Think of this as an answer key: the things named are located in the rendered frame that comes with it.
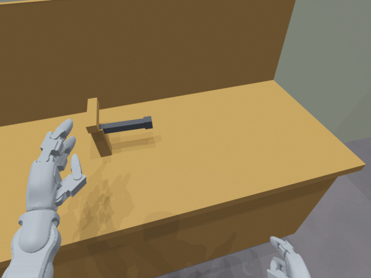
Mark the robot right hand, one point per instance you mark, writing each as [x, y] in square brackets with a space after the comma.
[293, 267]

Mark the counter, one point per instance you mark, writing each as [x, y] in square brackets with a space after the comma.
[232, 158]

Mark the left robot forearm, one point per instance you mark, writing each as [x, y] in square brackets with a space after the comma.
[35, 245]

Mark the tap lever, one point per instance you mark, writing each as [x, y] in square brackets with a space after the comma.
[145, 122]

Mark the robot left hand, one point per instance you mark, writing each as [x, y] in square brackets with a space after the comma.
[44, 176]

